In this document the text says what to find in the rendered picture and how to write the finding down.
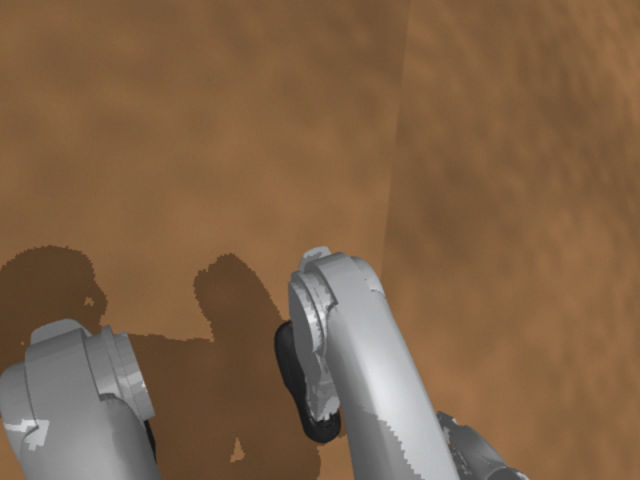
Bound right robot hand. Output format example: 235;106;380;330
436;411;509;480

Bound right robot foot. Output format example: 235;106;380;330
274;321;341;443

